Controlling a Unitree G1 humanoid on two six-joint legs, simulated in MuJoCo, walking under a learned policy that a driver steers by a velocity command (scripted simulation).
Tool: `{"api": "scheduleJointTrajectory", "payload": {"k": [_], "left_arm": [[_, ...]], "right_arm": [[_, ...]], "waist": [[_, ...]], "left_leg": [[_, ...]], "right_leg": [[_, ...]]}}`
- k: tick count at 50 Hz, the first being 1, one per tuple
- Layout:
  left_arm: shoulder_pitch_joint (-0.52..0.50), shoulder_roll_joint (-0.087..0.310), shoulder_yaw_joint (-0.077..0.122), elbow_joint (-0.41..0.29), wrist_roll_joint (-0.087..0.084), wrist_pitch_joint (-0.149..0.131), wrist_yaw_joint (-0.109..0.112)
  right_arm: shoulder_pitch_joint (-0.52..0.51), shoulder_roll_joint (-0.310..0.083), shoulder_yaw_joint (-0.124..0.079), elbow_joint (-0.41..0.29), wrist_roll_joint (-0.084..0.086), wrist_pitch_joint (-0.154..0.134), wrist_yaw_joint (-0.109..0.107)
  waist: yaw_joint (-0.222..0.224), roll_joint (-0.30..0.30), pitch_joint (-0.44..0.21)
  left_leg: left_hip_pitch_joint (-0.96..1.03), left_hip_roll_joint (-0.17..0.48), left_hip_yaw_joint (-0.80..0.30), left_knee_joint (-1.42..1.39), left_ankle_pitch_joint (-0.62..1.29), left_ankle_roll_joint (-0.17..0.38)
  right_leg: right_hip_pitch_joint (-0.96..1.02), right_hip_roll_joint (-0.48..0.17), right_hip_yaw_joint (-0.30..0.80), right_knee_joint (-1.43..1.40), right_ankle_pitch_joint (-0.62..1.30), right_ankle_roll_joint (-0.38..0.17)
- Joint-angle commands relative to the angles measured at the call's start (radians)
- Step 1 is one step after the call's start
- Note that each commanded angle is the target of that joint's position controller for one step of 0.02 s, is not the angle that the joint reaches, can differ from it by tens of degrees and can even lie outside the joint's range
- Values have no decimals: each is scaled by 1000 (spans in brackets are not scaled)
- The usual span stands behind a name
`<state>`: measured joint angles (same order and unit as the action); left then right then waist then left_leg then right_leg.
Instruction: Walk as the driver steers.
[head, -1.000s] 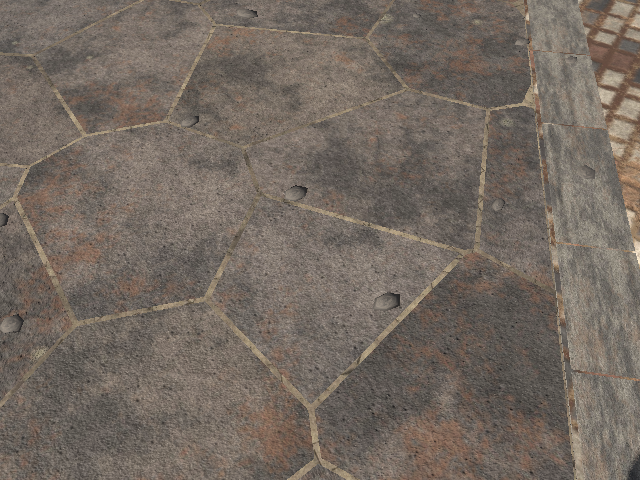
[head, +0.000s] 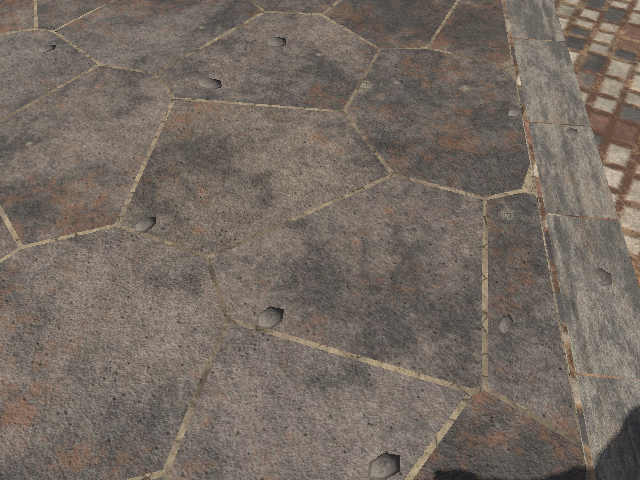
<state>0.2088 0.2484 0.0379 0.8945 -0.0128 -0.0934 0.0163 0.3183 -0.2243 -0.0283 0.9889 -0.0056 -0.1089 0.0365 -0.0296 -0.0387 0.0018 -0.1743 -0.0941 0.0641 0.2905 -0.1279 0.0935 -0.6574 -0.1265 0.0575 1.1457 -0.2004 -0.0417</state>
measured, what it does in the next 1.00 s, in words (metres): walks ahead: right foot, then left foot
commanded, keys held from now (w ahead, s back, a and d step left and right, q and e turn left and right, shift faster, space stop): w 0.72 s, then no key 0.28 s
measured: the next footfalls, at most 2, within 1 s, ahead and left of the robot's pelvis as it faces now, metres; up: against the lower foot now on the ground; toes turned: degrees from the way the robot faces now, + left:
right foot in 0.30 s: +0.34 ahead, -0.17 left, +0.00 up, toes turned -2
left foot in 0.86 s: +0.65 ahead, +0.07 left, +0.00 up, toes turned +3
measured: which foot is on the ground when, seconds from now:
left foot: down 0.00-0.30, up 0.32-0.84, down 0.86-1.00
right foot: up 0.00-0.28, down 0.30-0.86, up 0.88-1.00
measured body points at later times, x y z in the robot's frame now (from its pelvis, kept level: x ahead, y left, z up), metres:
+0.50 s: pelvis +0.28 -0.08 +0.00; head +0.30 -0.10 +0.45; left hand +0.34 +0.18 -0.12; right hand +0.36 -0.35 -0.14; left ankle +0.27 +0.08 -0.65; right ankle +0.30 -0.16 -0.74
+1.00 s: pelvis +0.51 -0.02 -0.01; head +0.56 -0.01 +0.43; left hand +0.54 +0.24 -0.16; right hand +0.66 -0.27 -0.13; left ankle +0.61 +0.06 -0.74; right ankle +0.42 -0.17 -0.66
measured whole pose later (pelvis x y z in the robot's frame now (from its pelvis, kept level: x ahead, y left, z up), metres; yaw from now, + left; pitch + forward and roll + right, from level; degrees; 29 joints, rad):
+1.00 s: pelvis +0.51 -0.02 -0.01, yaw +0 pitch +2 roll +0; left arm 0.28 0.25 0.04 0.97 -0.01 -0.06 0.02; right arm 0.10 -0.23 -0.03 0.91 -0.01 -0.09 0.03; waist 0.01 -0.03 0.05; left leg -0.42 -0.02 0.06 0.46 -0.08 0.06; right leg -0.40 -0.01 0.04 1.14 -0.50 0.03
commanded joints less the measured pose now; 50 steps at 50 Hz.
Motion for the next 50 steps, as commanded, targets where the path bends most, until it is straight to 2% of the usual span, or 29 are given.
{"api": "scheduleJointTrajectory", "payload": {"k": [1, 6, 9, 11, 13, 14, 15, 16, 17, 18, 19, 20, 21, 22, 24, 27, 32, 36, 38, 40, 42, 43, 44, 45, 46, 47, 48, 49, 50], "left_arm": [[34, 46, 14, -43, 13, 4, 7], [-160, 28, 5, -96, 1, -8, -10], [-242, 34, 1, -127, -8, -12, -28], [-262, 47, 3, -146, -10, -20, -42], [-205, 74, 14, -141, -9, -29, -49], [-110, 102, 31, -116, -7, -32, -48], [76, 159, 59, -60, -6, -34, -42], [252, 264, 84, -29, 13, -32, -35], [301, 264, 82, -12, 12, -26, -43], [254, 174, 56, -19, 7, -28, -43], [148, 139, 42, -43, 2, -27, -41], [65, 112, 32, -60, 7, -25, -45], [25, 87, 25, -65, 13, -26, -49], [16, 68, 20, -57, 19, -27, -54], [46, 77, 23, -32, 17, -32, -53], [100, 110, 32, -2, 18, -29, -37], [167, 124, 32, 27, 9, -15, -16], [236, 132, 36, 66, 0, -4, -12], [230, 129, 36, 77, 3, 10, -5], [210, 141, 40, 81, 5, 21, 2], [165, 141, 38, 70, 3, 29, 4], [179, 118, 27, 51, 17, 25, 3], [326, 2, -8, 68, 32, 13, -8], [386, 24, -5, 110, 6, 0, -15], [302, 99, 15, 92, -17, -1, -15], [200, 108, 18, 62, -19, 8, -6], [148, 102, 24, 54, -4, 22, 6], [153, 90, 28, 53, 5, 40, 16], [177, 59, 24, 59, 9, 57, 20]], "right_arm": [[-37, -130, -20, -53, 1, -18, -20], [65, -163, -26, -29, 20, -2, -37], [114, -166, -29, -7, 26, 11, -38], [123, -171, -33, 1, 26, 21, -40], [101, -187, -39, -2, 26, 32, -42], [77, -186, -38, -8, 24, 37, -42], [67, -156, -26, -19, 13, 39, -41], [125, -78, 1, -46, 2, 27, -37], [190, -8, 23, -36, 11, 1, -30], [110, -132, -8, -45, 39, -17, -27], [25, -168, -17, -74, 49, -25, -27], [-18, -160, -20, -80, 38, -23, -33], [-23, -143, -26, -81, 26, -13, -37], [-3, -119, -26, -77, 23, 2, -37], [19, -86, -25, -70, 23, 23, -40], [-80, -92, -32, -108, 12, 31, -44], [-261, -67, -26, -161, 14, 22, -33], [-374, -67, -20, -198, 23, 15, -16], [-402, -65, -18, -215, 18, 6, -3], [-349, -89, -27, -207, 12, -3, 6], [-139, -151, -57, -136, 0, -11, 1], [-10, -216, -73, -103, -16, -12, -8], [59, -268, -75, -90, -36, 1, -16], [95, -209, -59, -81, -12, 11, -11], [8, -182, -52, -98, 4, 16, -9], [-100, -143, -39, -119, 8, 18, -13], [-167, -108, -25, -125, 2, 16, -14], [-204, -84, -17, -123, -6, 15, -15], [-219, -82, -16, -114, -18, 17, -14]], "waist": [[46, 77, 55], [-25, 79, 58], [-52, 87, 81], [-46, 93, 84], [-2, 113, 53], [55, 115, -1], [131, 91, -119], [152, -75, -291], [131, -265, -388], [137, -168, -292], [110, -109, -168], [80, -28, -110], [49, -19, -65], [23, -37, -55], [4, -37, -33], [16, -13, 9], [65, -20, 46], [100, -20, 86], [92, -20, 99], [55, -51, 47], [-50, -50, -80], [-80, 23, -206], [-28, 274, -362], [-46, 272, -510], [-39, 191, -387], [-14, 120, -253], [13, 65, -167], [49, 79, -141], [71, 107, -129]], "left_leg": [[-101, 279, -209, -205, 82, 169], [15, 270, -160, -186, 86, 122], [114, 307, -171, -145, 69, 118], [178, 339, -185, -102, 84, 107], [204, 351, -188, -28, 203, 88], [193, 319, -158, 85, 372, 68], [111, 257, -107, 306, 446, 38], [-221, 145, -30, 697, 180, -24], [-493, 22, -113, 929, -426, -50], [-595, 86, -196, 1036, -403, -27], [-619, 142, -163, 1025, -300, -13], [-571, 186, -142, 978, -210, -17], [-521, 216, -140, 921, -154, -23], [-465, 234, -140, 887, -120, -27], [-445, 236, -123, 847, -87, -41], [-545, 243, -119, 721, 25, -66], [-537, 213, -87, 428, 228, -74], [-548, 188, -72, 303, 222, -62], [-520, 168, -64, 247, 184, -45], [-406, 134, -52, 221, 146, -20], [-122, 75, -12, 157, 243, 18], [156, 200, -116, 220, 612, 64], [541, 487, -448, 269, 967, 246], [574, 536, -607, 203, 908, 312], [431, 484, -487, 167, 774, 262], [274, 430, -380, 126, 666, 212], [120, 390, -316, 81, 616, 187], [7, 359, -269, 45, 574, 167], [-80, 336, -233, 15, 544, 156]], "right_leg": [[-29, -43, 1, -136, 156, 27], [3, 11, -43, -470, 313, 38], [-8, 27, -46, -560, 265, 30], [-1, 36, -45, -604, 192, 6], [105, 64, -66, -643, 119, -23], [243, 98, -94, -666, 105, -45], [495, 89, -77, -656, 124, -82], [892, -156, 254, -654, 95, -200], [1075, -285, 641, -807, -52, -289], [1000, -253, 598, -838, -104, -241], [850, -226, 444, -855, -20, -204], [710, -184, 336, -887, 77, -187], [610, -144, 254, -924, 135, -175], [552, -115, 202, -955, 158, -168], [504, -91, 132, -989, 242, -181], [525, -91, 81, -1013, 330, -188], [557, -63, 11, -1039, 281, -155], [660, -95, 7, -1020, 248, -153], [694, -103, -9, -951, 399, -135], [719, -106, -11, -858, 584, -106], [700, -33, -44, -628, 759, -54], [543, 31, -75, -402, 534, -10], [180, 187, -93, 6, -218, 61], [123, 214, 87, 191, -494, 71], [75, 157, 100, 216, -452, 64], [53, 104, 45, 157, -382, 67], [87, 66, 27, 85, -322, 75], [170, 35, 27, 9, -278, 76], [256, 35, 14, -60, -244, 77]]}}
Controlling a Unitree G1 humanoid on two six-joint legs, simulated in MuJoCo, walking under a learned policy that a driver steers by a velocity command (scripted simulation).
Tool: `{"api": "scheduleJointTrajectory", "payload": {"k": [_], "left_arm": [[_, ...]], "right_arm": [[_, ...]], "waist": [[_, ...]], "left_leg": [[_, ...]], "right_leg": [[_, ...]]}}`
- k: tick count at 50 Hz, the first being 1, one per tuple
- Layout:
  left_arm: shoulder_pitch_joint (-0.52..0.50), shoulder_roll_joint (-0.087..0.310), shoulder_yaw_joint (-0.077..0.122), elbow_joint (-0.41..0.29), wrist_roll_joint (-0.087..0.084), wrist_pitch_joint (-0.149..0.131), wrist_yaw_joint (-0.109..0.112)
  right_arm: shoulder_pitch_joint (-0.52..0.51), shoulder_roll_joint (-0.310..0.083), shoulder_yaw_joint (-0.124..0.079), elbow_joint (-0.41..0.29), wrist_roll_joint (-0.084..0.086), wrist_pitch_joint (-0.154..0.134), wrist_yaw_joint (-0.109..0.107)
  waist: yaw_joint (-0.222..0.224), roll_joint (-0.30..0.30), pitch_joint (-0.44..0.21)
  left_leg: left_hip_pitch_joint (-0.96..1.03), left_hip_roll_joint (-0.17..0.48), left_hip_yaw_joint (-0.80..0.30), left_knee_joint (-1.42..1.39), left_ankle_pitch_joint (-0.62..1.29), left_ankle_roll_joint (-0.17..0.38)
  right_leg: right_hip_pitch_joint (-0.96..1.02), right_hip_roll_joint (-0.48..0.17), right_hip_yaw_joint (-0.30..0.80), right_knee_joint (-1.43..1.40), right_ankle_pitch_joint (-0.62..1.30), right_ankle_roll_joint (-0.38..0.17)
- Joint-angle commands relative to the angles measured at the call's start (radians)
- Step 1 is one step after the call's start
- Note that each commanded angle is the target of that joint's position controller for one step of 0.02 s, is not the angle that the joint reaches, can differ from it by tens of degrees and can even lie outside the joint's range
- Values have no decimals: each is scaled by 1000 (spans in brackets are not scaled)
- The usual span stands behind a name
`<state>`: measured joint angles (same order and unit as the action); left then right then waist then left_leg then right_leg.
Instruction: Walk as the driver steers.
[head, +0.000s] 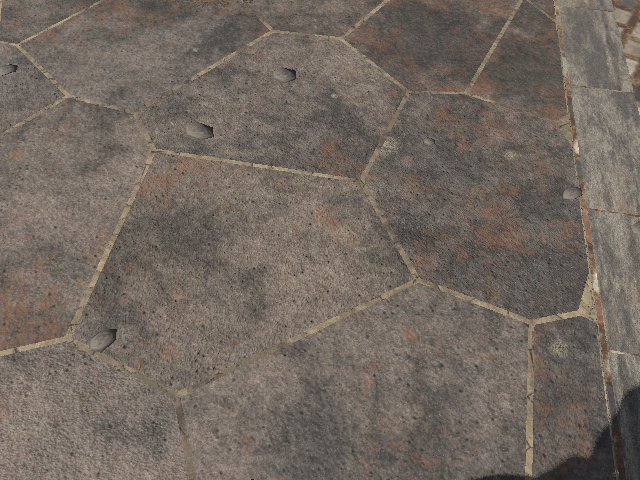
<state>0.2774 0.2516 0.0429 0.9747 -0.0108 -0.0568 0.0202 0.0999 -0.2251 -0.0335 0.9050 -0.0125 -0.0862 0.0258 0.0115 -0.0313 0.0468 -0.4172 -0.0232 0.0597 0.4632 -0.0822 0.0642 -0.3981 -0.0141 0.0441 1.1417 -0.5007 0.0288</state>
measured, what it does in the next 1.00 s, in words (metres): steps on the spot: right foot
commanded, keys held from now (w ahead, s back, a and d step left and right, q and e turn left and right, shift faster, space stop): no key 1.00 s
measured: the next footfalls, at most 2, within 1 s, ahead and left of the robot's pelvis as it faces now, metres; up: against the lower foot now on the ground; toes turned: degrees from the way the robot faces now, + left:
right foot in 0.22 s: +0.11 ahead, -0.15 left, +0.00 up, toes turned +0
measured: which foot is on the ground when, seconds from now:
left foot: down 0.00-1.00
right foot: up 0.00-0.20, down 0.22-1.00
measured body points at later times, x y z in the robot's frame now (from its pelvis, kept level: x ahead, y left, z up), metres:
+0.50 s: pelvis +0.07 -0.02 +0.01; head +0.08 -0.02 +0.46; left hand +0.09 +0.23 -0.14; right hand +0.14 -0.26 -0.14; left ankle +0.10 +0.09 -0.73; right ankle +0.07 -0.15 -0.73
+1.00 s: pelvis +0.08 -0.02 +0.01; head +0.09 -0.02 +0.46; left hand +0.10 +0.22 -0.15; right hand +0.14 -0.26 -0.15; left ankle +0.10 +0.09 -0.73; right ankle +0.07 -0.15 -0.73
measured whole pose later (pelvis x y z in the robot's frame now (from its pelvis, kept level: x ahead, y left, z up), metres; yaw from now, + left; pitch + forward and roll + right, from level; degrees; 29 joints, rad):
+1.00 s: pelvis +0.08 -0.02 +0.01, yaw +1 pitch -1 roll +0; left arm 0.24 0.17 0.04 1.10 0.00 -0.01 0.05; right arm 0.17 -0.19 -0.03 1.10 0.00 0.00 -0.03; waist 0.00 0.00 0.04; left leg -0.24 -0.01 0.04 0.50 -0.24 0.03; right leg -0.17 -0.02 -0.01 0.49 -0.29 0.02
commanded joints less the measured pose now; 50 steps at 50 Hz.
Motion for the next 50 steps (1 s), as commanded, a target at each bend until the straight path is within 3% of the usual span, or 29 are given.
{"api": "scheduleJointTrajectory", "payload": {"k": [1, 3, 6, 8, 11, 12, 13, 14, 15, 16, 20, 28, 50], "left_arm": [[127, 23, 13, -15, 8, 32, 20], [111, 11, 9, -18, 10, 45, 31], [61, 41, 17, -21, 13, 69, 34], [29, 45, 21, -22, 16, 77, 33], [14, 46, 22, -13, 36, 72, 30], [20, 65, 22, -15, 38, 67, 31], [0, 133, 40, 4, 20, 64, 31], [-6, 86, 35, 9, 16, 55, 25], [-16, 54, 26, 16, 22, 45, 24], [-38, 54, 26, 16, 24, 38, 22], [-22, 47, 24, 35, 16, 20, 22], [13, 39, 18, 69, 13, 28, 24], [20, 8, 9, 118, 14, 45, 31]], "right_arm": [[-8, -87, -12, -22, -21, -5, -4], [-13, -106, -16, -12, -27, -3, -12], [-4, -131, -22, 1, -10, 13, -26], [-15, -128, -19, 8, -2, 28, -33], [24, -87, -5, 36, 10, 42, -39], [40, -85, -4, 41, 9, 43, -40], [94, -90, -13, 45, 11, 49, -44], [74, -100, -13, 50, 3, 54, -51], [69, -93, -14, 49, 4, 58, -55], [73, -79, -11, 56, 4, 62, -58], [77, -73, -12, 78, 3, 64, -54], [77, -71, -13, 113, 12, 72, -52], [86, -63, -13, 171, 14, 83, -63]], "waist": [[45, 121, -167], [48, 142, -173], [26, 140, -182], [27, 140, -129], [31, 99, -47], [15, 64, -23], [-43, -58, 5], [-22, -66, 12], [-30, -77, 3], [-38, -81, -3], [-27, -30, -40], [-11, 24, -62], [-12, 28, -12]], "left_leg": [[111, 247, -191, -176, 496, 186], [77, 232, -155, -191, 461, 190], [62, 235, -179, -238, 92, 175], [13, 219, -195, -267, -212, 145], [-26, 166, -197, -253, -449, 56], [-21, 136, -180, -206, -431, 25], [18, 67, -108, -192, -373, 1], [111, 52, -78, -138, -306, -12], [161, 51, -70, -110, -257, -11], [191, 55, -68, -94, -218, -6], [201, 56, -59, -67, -115, 3], [228, 59, -57, -34, 24, -2], [224, 66, -71, -55, -33, -7]], "right_leg": [[50, -73, 12, -134, 70, 9], [106, -64, -4, -279, 96, 11], [162, -61, -12, -407, 211, 4], [196, -51, -27, -492, 263, -9], [251, -63, -21, -679, 329, -47], [239, -103, 17, -726, 332, -68], [147, -89, 13, -726, 191, -86], [56, -75, 16, -769, 97, -78], [26, -76, 19, -796, 82, -63], [18, -72, 18, -801, 116, -49], [94, -61, 3, -763, 260, -41], [157, -45, -20, -719, 397, -46], [162, -23, -45, -739, 333, -34]]}}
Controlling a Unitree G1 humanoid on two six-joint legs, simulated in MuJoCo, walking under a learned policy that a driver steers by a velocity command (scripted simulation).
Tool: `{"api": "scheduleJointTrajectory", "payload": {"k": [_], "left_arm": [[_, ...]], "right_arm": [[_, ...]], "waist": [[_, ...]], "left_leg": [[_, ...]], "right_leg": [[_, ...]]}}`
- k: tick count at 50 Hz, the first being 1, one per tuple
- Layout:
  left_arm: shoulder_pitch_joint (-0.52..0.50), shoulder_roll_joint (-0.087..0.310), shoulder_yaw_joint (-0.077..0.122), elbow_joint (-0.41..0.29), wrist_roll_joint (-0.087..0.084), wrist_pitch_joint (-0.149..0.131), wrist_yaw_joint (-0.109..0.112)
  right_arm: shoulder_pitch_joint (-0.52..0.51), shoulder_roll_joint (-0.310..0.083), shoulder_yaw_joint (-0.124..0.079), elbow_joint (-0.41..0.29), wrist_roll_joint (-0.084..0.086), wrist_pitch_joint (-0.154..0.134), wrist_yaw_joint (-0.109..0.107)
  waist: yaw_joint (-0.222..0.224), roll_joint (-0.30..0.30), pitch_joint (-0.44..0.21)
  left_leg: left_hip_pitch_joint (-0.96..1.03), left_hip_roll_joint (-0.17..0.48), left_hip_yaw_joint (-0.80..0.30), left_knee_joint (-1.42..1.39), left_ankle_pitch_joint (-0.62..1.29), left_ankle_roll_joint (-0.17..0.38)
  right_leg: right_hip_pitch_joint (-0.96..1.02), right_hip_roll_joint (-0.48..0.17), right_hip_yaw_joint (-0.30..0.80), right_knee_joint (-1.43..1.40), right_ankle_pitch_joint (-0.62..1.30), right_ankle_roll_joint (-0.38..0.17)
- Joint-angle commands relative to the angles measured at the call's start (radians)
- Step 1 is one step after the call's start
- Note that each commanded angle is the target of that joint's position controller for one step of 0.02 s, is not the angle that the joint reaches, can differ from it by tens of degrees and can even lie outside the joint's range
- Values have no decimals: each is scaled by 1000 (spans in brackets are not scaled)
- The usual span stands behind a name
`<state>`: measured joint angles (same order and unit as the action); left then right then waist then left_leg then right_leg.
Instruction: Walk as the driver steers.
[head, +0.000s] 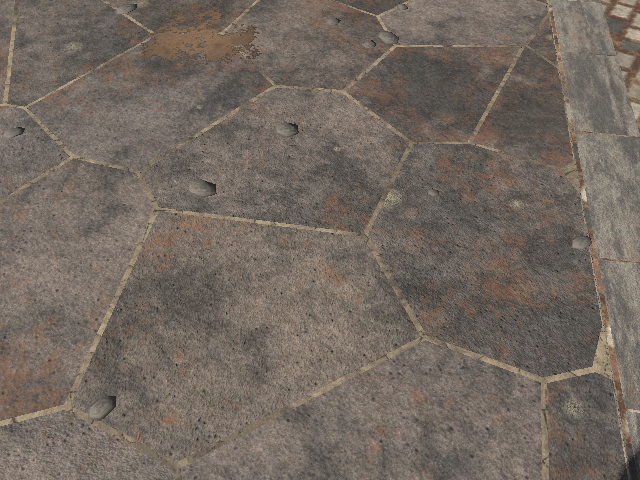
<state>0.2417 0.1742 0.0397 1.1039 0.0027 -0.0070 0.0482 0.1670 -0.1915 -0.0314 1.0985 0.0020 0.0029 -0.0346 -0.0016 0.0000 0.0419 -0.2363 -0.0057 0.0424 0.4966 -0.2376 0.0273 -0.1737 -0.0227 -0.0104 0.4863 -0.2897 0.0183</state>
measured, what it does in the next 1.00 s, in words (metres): walks ahead: left foot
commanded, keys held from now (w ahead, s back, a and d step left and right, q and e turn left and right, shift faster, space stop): w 1.00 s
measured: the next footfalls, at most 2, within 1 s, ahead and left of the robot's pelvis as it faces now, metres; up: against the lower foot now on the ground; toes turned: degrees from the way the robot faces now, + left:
left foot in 0.74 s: +0.43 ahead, +0.10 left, +0.00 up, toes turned +3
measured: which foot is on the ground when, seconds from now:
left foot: down 0.00-0.28, up 0.30-0.72, down 0.74-1.00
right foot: down 0.00-0.76, up 0.78-1.00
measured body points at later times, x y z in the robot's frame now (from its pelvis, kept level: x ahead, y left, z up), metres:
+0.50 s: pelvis +0.11 -0.04 +0.01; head +0.11 -0.06 +0.46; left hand +0.01 +0.19 -0.13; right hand +0.25 -0.30 -0.12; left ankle +0.19 +0.12 -0.67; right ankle +0.01 -0.13 -0.74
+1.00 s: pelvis +0.39 +0.02 +0.01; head +0.40 +0.02 +0.46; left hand +0.52 +0.28 -0.12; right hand +0.39 -0.24 -0.14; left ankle +0.39 +0.10 -0.74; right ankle +0.47 -0.16 -0.65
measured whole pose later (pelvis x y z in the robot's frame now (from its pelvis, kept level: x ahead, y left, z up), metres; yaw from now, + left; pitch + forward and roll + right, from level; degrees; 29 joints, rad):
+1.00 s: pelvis +0.39 +0.02 +0.01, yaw -1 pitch +1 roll +2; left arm 0.16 0.25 0.08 0.92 -0.02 -0.09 0.03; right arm 0.30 -0.22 -0.05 1.06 -0.01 -0.10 0.02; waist -0.04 -0.04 0.00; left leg -0.15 -0.07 0.08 0.29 -0.16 0.08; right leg -0.68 -0.15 0.03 1.07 -0.17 -0.04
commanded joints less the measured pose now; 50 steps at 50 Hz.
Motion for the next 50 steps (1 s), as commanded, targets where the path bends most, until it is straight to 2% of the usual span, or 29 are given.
{"api": "scheduleJointTrajectory", "payload": {"k": [1, 3, 4, 6, 8, 10, 12, 13, 14, 15, 16, 17, 18, 20, 22, 26, 32, 34, 35, 36, 37, 38, 39, 40, 41, 42, 43, 46, 50], "left_arm": [[79, 76, 11, 2, -1, -3, 4], [77, 89, 17, -4, -11, -3, 8], [62, 87, 17, -18, -13, -10, 8], [30, 48, 9, -43, -18, -37, 0], [14, 63, 17, -55, -23, -55, -17], [41, 62, 22, -55, -31, -66, -25], [146, 46, 28, -7, -27, -74, -24], [209, 54, 36, 27, -16, -72, -24], [306, 85, 47, 51, -11, -72, -24], [406, 165, 62, 50, -18, -74, -22], [419, 213, 62, 46, -3, -91, -33], [343, 163, 45, 23, -1, -108, -33], [277, 133, 33, 1, -5, -118, -39], [206, 121, 22, -32, -8, -118, -51], [244, 91, 9, -29, 1, -107, -47], [287, 135, 14, -37, 4, -96, -28], [323, 158, 30, -22, -16, -90, -25], [294, 179, 40, -29, -16, -84, -24], [277, 193, 45, -34, -15, -79, -23], [254, 191, 45, -41, -12, -72, -23], [227, 186, 39, -59, -6, -71, -25], [317, 74, 10, -82, -4, -85, -39], [320, 31, -5, -70, -23, -118, -48], [220, 112, 20, -104, -51, -135, -50], [136, 144, 26, -130, -57, -142, -44], [99, 149, 35, -138, -45, -139, -31], [107, 142, 46, -137, -31, -124, -22], [134, 87, 45, -146, -29, -84, -17], [-45, 122, 51, -218, -9, -80, -20]], "right_arm": [[38, -91, -14, -11, 0, -5, -3], [60, -133, -31, -6, 15, -2, -7], [75, -147, -37, -9, 20, -7, -7], [147, -186, -53, 0, 26, -28, -2], [144, -195, -60, -9, 16, -49, 0], [62, -186, -58, -48, 24, -63, 6], [-43, -185, -58, -80, 47, -58, 12], [-41, -169, -56, -84, 48, -54, 13], [-48, -128, -45, -94, 43, -56, 16], [-59, -64, -28, -116, 31, -66, 22], [-91, -70, -30, -149, 37, -82, 22], [-102, -92, -32, -154, 51, -94, 26], [-77, -108, -34, -143, 51, -104, 33], [-63, -134, -47, -124, 26, -112, 35], [-88, -111, -47, -125, 21, -106, 43], [-247, -55, -25, -185, 23, -94, 53], [-382, -83, -14, -254, 34, -98, 82], [-341, -118, -27, -259, 31, -106, 89], [-268, -148, -42, -245, 29, -107, 86], [-101, -188, -67, -198, 31, -106, 80], [91, -236, -91, -147, 31, -100, 70], [255, -330, -112, -120, 0, -92, 59], [258, -290, -91, -108, 0, -89, 61], [154, -225, -71, -118, 11, -96, 66], [57, -171, -55, -142, 15, -102, 68], [-16, -137, -44, -151, 5, -112, 75], [-50, -103, -33, -149, -6, -120, 81], [-13, -112, -30, -119, -8, -122, 73], [78, -166, -36, -98, -7, -118, 40]], "waist": [[1, 3, -28], [-9, 32, 18], [-17, 60, 55], [-40, 159, 71], [-30, 153, 73], [17, 132, 60], [94, 116, 48], [108, 77, 46], [130, -38, 16], [145, -271, -22], [138, -313, 28], [93, -182, 92], [59, -117, 99], [28, -66, 76], [36, -87, 55], [69, -85, 80], [74, -106, 125], [29, -122, 78], [-15, -148, 17], [-99, -155, -79], [-183, -142, -191], [-155, 98, -378], [-135, 230, -486], [-119, 191, -321], [-89, 111, -199], [-47, 26, -132], [-5, 30, -100], [37, 73, -48], [9, 43, 11]], "left_leg": [[51, 41, -49, -99, -5, 34], [2, 52, -84, -124, -391, 70], [-18, 100, -153, -165, -520, 98], [32, 260, -391, -287, -636, 181], [-19, 356, -526, -349, -587, 233], [-57, 337, -452, -347, -486, 197], [-197, 212, -242, -281, -384, 125], [-251, 150, -163, -181, -343, 103], [-342, 93, -85, 18, -278, 69], [-497, 5, 46, 361, -232, 12], [-649, -11, -35, 557, -325, 30], [-726, 58, -99, 669, -244, 48], [-754, 86, -106, 693, -133, 60], [-688, 122, -95, 604, 8, 56], [-610, 119, -57, 514, 81, 33], [-518, 80, -5, 260, 213, 5], [-441, 57, 10, 70, 242, 44], [-341, 27, 27, 40, 190, 76], [-225, -8, 52, 48, 166, 93], [-20, -44, 73, 46, 167, 119], [283, 25, -11, 74, 169, 157], [681, 312, -472, 17, -44, 300], [707, 420, -838, -204, -154, 352], [581, 369, -710, -227, -164, 290], [402, 337, -537, -237, -72, 251], [230, 300, -422, -265, 28, 224], [113, 257, -333, -290, 90, 202], [-25, 220, -232, -365, 110, 213], [17, 220, -185, -402, 181, 219]], "right_leg": [[-55, -1, -7, -80, 20, -27], [-130, 31, -41, -12, -246, -53], [-193, 32, -44, 31, -306, -65], [-295, 34, -72, 199, -206, -71], [-297, -15, -17, 351, -184, -99], [-249, -43, 4, 301, -230, -129], [23, 11, -79, 25, -75, -139], [121, 47, -95, -28, -10, -124], [229, -43, 43, -92, -71, -138], [332, -266, 396, -267, -229, -217], [284, -395, 684, -362, -400, -323], [253, -397, 672, -358, -429, -316], [256, -351, 561, -344, -337, -272], [226, -277, 371, -353, -70, -206], [204, -221, 232, -357, 147, -184], [138, -179, 110, -378, 285, -181], [214, -233, 59, -368, 356, -179], [266, -247, 37, -280, 597, -161], [277, -247, 24, -190, 809, -149], [244, -215, -9, -12, 960, -127], [60, -176, -24, 231, 860, -93], [-333, -18, -39, 657, 364, -29], [-463, 79, 122, 888, -243, -33], [-568, 13, 151, 966, -210, -57], [-574, -44, 110, 944, -125, -75], [-518, -90, 90, 877, -41, -80], [-447, -125, 93, 818, 4, -87], [-393, -153, 83, 716, 34, -84], [-546, -164, 67, 489, 230, -39]]}}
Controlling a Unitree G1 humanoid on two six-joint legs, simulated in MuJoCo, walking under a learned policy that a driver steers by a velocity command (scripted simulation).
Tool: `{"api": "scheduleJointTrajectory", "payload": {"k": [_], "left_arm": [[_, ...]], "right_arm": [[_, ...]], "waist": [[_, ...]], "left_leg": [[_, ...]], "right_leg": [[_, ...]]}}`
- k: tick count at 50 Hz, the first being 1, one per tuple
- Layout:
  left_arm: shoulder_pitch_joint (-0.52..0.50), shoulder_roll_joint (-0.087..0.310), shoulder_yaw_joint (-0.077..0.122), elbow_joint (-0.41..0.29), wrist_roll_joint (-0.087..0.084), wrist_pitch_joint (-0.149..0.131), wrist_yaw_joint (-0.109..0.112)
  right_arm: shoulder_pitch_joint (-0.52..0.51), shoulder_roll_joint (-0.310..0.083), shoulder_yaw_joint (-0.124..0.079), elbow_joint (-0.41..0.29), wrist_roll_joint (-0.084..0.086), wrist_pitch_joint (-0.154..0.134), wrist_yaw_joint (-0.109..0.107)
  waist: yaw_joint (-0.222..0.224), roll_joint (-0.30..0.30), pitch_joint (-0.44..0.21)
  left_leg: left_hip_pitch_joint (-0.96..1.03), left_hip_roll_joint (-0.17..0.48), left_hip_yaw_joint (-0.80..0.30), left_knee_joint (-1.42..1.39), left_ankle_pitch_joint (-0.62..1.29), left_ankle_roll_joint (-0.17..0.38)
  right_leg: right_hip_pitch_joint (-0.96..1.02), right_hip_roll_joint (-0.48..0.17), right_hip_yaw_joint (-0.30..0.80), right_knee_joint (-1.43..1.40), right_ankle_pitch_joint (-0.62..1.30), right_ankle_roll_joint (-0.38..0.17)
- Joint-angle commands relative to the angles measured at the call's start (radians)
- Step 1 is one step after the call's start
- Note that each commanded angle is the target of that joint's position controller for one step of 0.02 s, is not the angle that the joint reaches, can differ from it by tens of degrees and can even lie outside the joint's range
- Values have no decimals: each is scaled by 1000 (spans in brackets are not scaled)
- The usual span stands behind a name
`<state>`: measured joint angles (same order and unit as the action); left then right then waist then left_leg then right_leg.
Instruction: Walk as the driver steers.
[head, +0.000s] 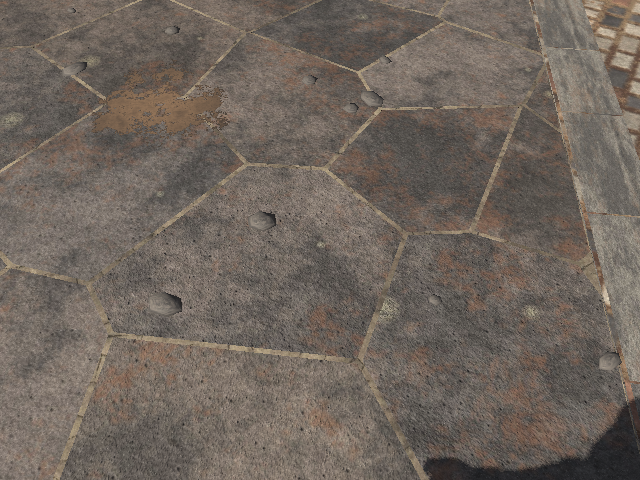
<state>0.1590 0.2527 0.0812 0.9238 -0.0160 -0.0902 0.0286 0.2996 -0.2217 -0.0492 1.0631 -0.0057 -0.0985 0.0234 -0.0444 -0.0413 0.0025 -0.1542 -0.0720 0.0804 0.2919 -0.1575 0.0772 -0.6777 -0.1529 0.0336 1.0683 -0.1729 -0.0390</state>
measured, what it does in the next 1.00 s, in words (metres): walks ahead: right foot, then left foot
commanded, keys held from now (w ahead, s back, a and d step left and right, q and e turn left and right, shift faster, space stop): w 0.20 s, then w+q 0.08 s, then q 0.24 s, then no key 0.48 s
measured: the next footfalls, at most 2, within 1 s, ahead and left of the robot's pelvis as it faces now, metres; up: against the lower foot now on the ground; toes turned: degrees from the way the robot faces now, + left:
right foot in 0.28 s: +0.36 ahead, -0.16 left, +0.00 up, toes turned -2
left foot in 0.76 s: +0.43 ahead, +0.08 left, +0.00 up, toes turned +14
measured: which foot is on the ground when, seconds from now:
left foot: down 0.00-0.28, up 0.30-0.74, down 0.76-1.00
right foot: up 0.00-0.26, down 0.28-0.78, up 0.80-1.00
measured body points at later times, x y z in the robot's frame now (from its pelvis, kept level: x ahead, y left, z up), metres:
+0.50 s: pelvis +0.27 -0.07 +0.00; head +0.32 -0.08 +0.44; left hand +0.35 +0.20 -0.13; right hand +0.37 -0.34 -0.15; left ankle +0.26 +0.08 -0.66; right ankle +0.32 -0.16 -0.75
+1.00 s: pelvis +0.36 -0.03 -0.01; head +0.39 -0.01 +0.44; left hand +0.41 +0.26 -0.15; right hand +0.55 -0.25 -0.13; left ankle +0.39 +0.07 -0.75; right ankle +0.38 -0.19 -0.71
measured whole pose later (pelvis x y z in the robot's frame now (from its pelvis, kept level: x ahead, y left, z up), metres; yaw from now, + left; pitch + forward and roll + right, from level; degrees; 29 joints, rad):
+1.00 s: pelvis +0.36 -0.03 -0.01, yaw +12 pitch +2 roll +0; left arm 0.11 0.27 0.07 0.98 -0.01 0.01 0.05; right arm 0.09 -0.20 -0.05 0.90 -0.02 -0.01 -0.02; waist 0.01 -0.03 0.02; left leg -0.34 -0.02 0.04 0.47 -0.16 0.05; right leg -0.38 -0.07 0.01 0.80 -0.46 0.06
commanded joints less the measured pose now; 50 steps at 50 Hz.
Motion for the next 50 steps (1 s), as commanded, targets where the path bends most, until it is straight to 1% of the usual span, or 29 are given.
{"api": "scheduleJointTrajectory", "payload": {"k": [1, 5, 8, 10, 12, 13, 14, 15, 16, 17, 18, 19, 20, 22, 25, 28, 31, 34, 36, 37, 38, 39, 40, 41, 42, 44, 46, 48, 50], "left_arm": [[2, 39, 7, -48, 11, 0, -6], [-153, 19, -10, -89, 1, -7, -28], [-240, 24, -19, -121, -7, -12, -48], [-266, 38, -20, -143, -9, -18, -62], [-213, 74, -7, -143, -9, -25, -67], [-111, 106, 10, -119, -7, -29, -64], [80, 164, 38, -65, -3, -32, -56], [261, 260, 58, -40, 21, -31, -44], [260, 285, 57, -26, 36, -28, -52], [227, 177, 29, -48, 31, -28, -52], [129, 132, 13, -71, 29, -29, -46], [57, 106, 1, -81, 29, -30, -46], [13, 86, -2, -80, 29, -29, -45], [-17, 71, -5, -72, 47, -28, -40], [-36, 113, 6, -66, 46, -22, -17], [-37, 133, 12, -60, 38, 0, 7], [-22, 149, 15, -42, 26, 19, 14], [0, 165, 20, -18, 9, 37, 10], [-18, 169, 22, -14, -5, 48, 12], [-7, 160, 19, -5, -10, 52, 12], [57, 131, 11, 10, 6, 50, 10], [97, 84, -3, 1, 41, 41, 1], [73, 43, -21, -11, 41, 47, -1], [15, 89, -8, -21, 14, 61, -4], [-21, 100, -3, -26, -2, 74, -1], [-16, 121, 9, -2, 11, 94, 16], [15, 102, 8, 21, 11, 103, 24], [13, 74, 0, 35, 7, 101, 27], [6, 68, -5, 45, 6, 99, 24]], "right_arm": [[-36, -139, -18, -62, 2, -13, -23], [48, -157, -20, -52, 16, -7, -30], [112, -165, -24, -31, 23, 6, -31], [129, -174, -31, -22, 24, 17, -34], [116, -185, -37, -25, 26, 27, -35], [89, -190, -37, -34, 26, 32, -34], [72, -164, -27, -49, 20, 34, -33], [85, -119, -8, -82, -3, 32, -33], [231, 14, 24, -67, 21, 13, -28], [164, -122, -9, -55, 45, 0, -30], [75, -158, -22, -85, 55, -1, -36], [40, -144, -25, -87, 47, 7, -45], [30, -130, -35, -88, 37, 21, -51], [65, -84, -40, -93, 39, 59, -49], [20, -69, -46, -148, 29, 91, -51], [-51, -63, -42, -191, 16, 95, -40], [-122, -62, -37, -219, 11, 96, -26], [-176, -82, -40, -247, 8, 99, -16], [-170, -91, -44, -250, 9, 96, -9], [-145, -103, -49, -242, 5, 91, -8], [-111, -174, -69, -234, 0, 88, -18], [-87, -257, -84, -243, -16, 90, -35], [-67, -179, -54, -236, -28, 91, -39], [-76, -134, -38, -229, -25, 84, -34], [-121, -138, -38, -228, -17, 74, -32], [-209, -143, -38, -239, -6, 66, -38], [-250, -136, -36, -235, -13, 69, -44], [-248, -128, -34, -221, -15, 71, -49], [-236, -128, -31, -205, -13, 76, -55]], "waist": [[43, 81, 52], [-8, 82, 70], [-37, 82, 94], [-32, 92, 95], [15, 115, 64], [77, 126, 4], [160, 114, -117], [200, -27, -294], [115, -298, -438], [145, -151, -385], [126, -107, -245], [90, -19, -181], [60, -12, -125], [11, -50, -94], [-10, -51, -54], [6, -45, -63], [31, -39, -69], [45, -47, -58], [23, -53, -55], [5, -37, -66], [13, 47, -109], [52, 217, -180], [25, 288, -236], [14, 212, -233], [25, 187, -181], [55, 146, -129], [80, 158, -120], [74, 162, -118], [67, 168, -118]], "left_leg": [[-50, 276, -203, -195, 123, 157], [7, 253, -139, -193, 142, 125], [121, 291, -139, -149, 143, 122], [197, 328, -150, -105, 184, 112], [218, 339, -169, -23, 344, 94], [205, 313, -153, 90, 510, 78], [107, 254, -118, 301, 550, 48], [-117, 162, -64, 651, 223, 1], [-445, -5, -127, 951, -436, -52], [-500, 47, -244, 1047, -440, -50], [-535, 86, -212, 1056, -375, -52], [-495, 132, -186, 1020, -316, -64], [-456, 158, -175, 966, -277, -70], [-357, 173, -153, 923, -227, -69], [-400, 173, -134, 813, -140, -84], [-362, 171, -108, 618, -7, -88], [-309, 150, -78, 481, 42, -84], [-302, 130, -64, 391, -20, -66], [-252, 110, -44, 275, -10, -39], [-169, 91, -34, 169, 93, -18], [-32, 137, -109, 121, 402, 13], [175, 321, -306, 185, 783, 107], [197, 457, -462, 141, 775, 260], [152, 428, -440, 107, 612, 270], [108, 386, -382, 85, 499, 233], [4, 346, -330, 49, 354, 175], [-87, 311, -275, 28, 310, 159], [-105, 284, -238, 21, 257, 149], [-97, 279, -240, 18, 186, 141]], "right_leg": [[-47, -27, 17, -164, 171, 22], [9, 30, -38, -404, 297, 25], [-16, 49, -42, -493, 260, 17], [-18, 59, -39, -532, 191, -4], [99, 92, -49, -567, 112, -28], [248, 127, -75, -587, 99, -47], [523, 120, -64, -565, 124, -79], [845, -110, 181, -534, 222, -142], [1106, -318, 616, -676, 227, -288], [1033, -278, 563, -695, 314, -247], [891, -252, 361, -681, 497, -205], [751, -212, 228, -693, 626, -182], [639, -176, 135, -721, 641, -164], [506, -141, 28, -771, 640, -156], [461, -145, -64, -822, 635, -183], [470, -124, -140, -833, 577, -176], [506, -125, -163, -825, 541, -177], [571, -148, -139, -766, 512, -166], [587, -145, -128, -690, 466, -133], [572, -116, -137, -628, 410, -96], [526, -51, -174, -527, 300, -33], [340, 54, -227, -328, -59, 41], [237, 107, -127, -177, -506, 87], [214, 90, -40, -85, -537, 93], [173, 80, -22, -60, -496, 90], [192, 59, 3, -86, -400, 97], [277, 70, -11, -136, -332, 104], [335, 81, -28, -243, -284, 101], [381, 93, -40, -347, -224, 94]]}}
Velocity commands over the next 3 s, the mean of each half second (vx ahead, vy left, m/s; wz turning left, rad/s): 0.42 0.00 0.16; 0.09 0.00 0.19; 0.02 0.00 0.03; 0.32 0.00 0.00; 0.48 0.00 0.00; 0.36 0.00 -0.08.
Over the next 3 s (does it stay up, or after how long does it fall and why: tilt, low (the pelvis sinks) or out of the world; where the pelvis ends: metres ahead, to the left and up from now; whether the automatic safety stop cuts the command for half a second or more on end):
stays up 1.07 0.13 0.00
